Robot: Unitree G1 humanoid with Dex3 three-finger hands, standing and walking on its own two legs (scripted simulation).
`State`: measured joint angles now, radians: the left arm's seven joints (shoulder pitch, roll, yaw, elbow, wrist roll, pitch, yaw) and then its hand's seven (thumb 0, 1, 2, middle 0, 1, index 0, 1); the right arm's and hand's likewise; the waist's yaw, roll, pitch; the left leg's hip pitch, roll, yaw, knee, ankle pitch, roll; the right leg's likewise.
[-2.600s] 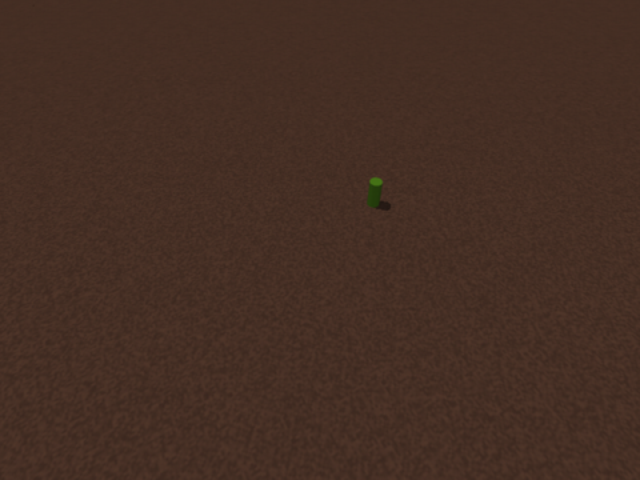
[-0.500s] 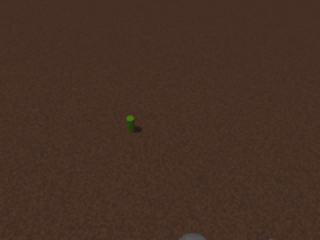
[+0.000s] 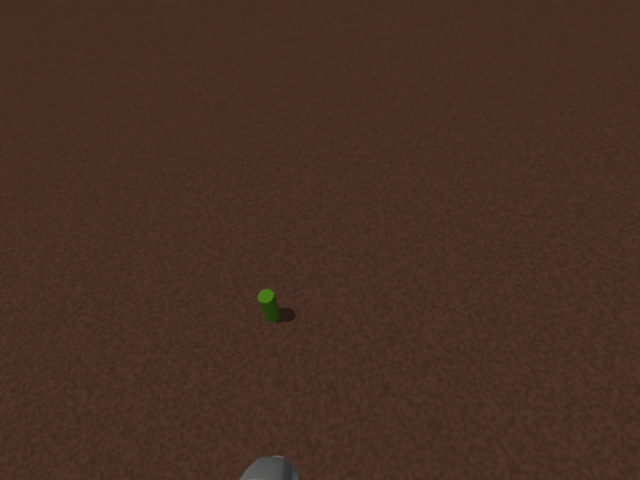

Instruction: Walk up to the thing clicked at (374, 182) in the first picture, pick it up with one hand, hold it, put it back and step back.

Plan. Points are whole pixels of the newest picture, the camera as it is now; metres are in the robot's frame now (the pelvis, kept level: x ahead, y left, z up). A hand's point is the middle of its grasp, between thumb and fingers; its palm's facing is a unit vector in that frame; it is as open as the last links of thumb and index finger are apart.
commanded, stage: walk up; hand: left
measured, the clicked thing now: (269, 306) +0.78 +0.29 -0.71
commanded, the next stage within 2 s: none
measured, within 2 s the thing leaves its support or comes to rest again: neither
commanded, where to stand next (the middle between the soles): +0.46 +0.07 m, yaw +2 degrees
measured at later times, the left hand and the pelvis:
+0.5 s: hand (115, 427) +0.22 +0.36 -0.15, palm faces -0.01 -0.94 -0.33, open 7.4 cm; pelvis +0.18 +0.09 +0.00, yaw +2 degrees
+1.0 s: hand (165, 317) +0.40 +0.32 -0.12, palm faces -0.01 -0.91 -0.42, open 7.4 cm; pelvis +0.33 +0.06 +0.00, yaw +0 degrees
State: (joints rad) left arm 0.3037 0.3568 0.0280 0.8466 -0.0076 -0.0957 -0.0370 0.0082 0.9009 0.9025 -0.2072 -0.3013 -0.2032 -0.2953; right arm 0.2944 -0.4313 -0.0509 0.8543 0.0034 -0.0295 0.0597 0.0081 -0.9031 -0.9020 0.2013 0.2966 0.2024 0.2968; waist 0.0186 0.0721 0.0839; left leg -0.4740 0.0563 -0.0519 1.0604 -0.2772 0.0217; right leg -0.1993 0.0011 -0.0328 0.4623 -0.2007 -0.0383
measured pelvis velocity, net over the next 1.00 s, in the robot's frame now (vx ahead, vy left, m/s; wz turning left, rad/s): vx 0.33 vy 0.06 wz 0.01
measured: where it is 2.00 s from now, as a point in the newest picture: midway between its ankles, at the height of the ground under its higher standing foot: (327, 438)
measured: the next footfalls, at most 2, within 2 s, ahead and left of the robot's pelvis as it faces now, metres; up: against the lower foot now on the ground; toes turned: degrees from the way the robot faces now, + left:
left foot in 0.24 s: +0.24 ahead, +0.18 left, +0.00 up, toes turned +7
right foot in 0.78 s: +0.35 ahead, -0.06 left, +0.00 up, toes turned +1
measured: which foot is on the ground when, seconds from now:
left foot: up 0.00-0.22, down 0.24-0.80, up 0.82-1.00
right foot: down 0.00-0.28, up 0.30-0.76, down 0.78-1.00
